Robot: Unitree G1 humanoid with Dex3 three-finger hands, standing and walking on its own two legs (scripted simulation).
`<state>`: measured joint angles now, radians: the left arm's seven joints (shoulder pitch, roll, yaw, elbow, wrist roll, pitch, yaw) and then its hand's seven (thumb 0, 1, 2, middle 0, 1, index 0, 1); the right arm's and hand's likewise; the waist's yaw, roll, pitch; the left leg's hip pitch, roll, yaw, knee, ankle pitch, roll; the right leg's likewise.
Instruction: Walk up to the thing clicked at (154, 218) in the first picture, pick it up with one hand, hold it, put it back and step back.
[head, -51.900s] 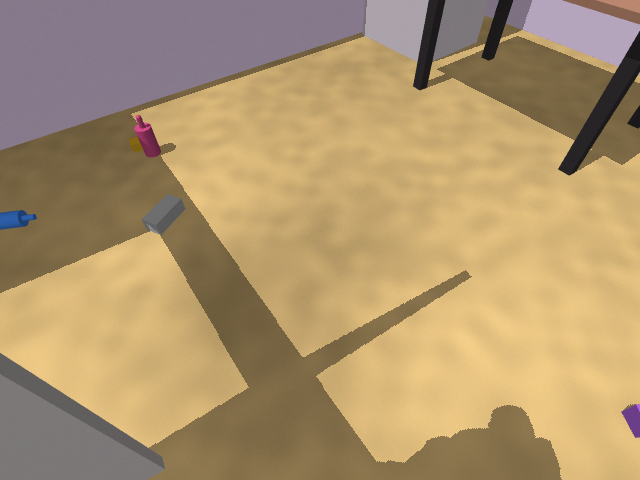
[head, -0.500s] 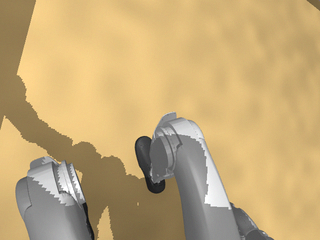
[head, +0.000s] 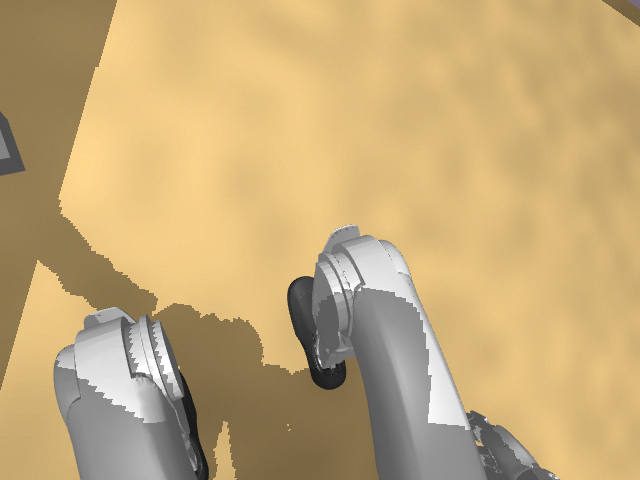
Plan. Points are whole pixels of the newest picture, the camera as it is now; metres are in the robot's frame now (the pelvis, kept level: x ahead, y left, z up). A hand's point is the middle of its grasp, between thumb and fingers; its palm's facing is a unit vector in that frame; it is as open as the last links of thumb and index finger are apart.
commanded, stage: approach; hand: left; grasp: from above
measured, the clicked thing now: out of the picture +0.54 +0.34 -0.31
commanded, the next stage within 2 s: rest palm in 0.16 s
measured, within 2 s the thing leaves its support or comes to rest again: neither
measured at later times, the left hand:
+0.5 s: hand out of the picture +0.54 +0.33 -0.17, palm faces -0.40 -0.04 -0.92, open 13.8 cm
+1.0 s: hand out of the picture +0.52 +0.33 -0.23, palm faces -0.41 -0.12 -0.90, open 13.9 cm
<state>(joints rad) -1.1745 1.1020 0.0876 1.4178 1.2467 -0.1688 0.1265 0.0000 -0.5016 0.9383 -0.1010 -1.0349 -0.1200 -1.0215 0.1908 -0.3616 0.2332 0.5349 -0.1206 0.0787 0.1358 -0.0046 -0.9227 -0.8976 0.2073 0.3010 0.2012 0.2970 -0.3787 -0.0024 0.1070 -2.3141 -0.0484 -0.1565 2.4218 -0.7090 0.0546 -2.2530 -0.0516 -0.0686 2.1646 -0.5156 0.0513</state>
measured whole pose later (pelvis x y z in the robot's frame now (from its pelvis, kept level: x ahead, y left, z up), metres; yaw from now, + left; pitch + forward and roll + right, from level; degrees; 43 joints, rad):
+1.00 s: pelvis +0.00 -0.01 -0.02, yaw -1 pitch +32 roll -16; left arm -1.25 1.16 0.07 1.57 1.32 -0.30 0.36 0.00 -0.49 0.95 -0.12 -0.99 -0.13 -0.99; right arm 0.14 -0.39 0.30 0.56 -0.17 -0.01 0.11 0.00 -0.91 -0.90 0.21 0.30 0.20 0.30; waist -0.43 -0.10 0.16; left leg -2.34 -0.05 -0.20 2.49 -0.72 0.02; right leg -2.29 -0.04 -0.10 2.22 -0.51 0.06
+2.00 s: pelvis +0.00 +0.00 -0.02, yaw -3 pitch +31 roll -18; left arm -1.22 1.21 0.10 1.62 1.33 -0.28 0.39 0.00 -0.41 0.90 -0.18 -0.94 -0.18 -0.94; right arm 0.11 -0.37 0.38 0.54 -0.21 -0.04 0.13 -0.01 -0.91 -0.90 0.21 0.30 0.20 0.30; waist -0.46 -0.12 0.22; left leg -2.34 -0.03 -0.22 2.51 -0.74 0.04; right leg -2.28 -0.03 -0.12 2.21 -0.50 0.07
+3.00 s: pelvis +0.00 +0.00 -0.02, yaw -4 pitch +30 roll -19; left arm -1.22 1.23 0.09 1.60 1.32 -0.28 0.36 0.00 -0.24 0.77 -0.25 -0.92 -0.28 -0.90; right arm 0.11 -0.38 0.40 0.53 -0.21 -0.04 0.13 -0.01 -0.90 -0.90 0.21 0.30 0.20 0.30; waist -0.46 -0.12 0.23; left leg -2.35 -0.03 -0.22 2.52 -0.73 0.05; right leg -2.27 -0.03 -0.12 2.21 -0.50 0.06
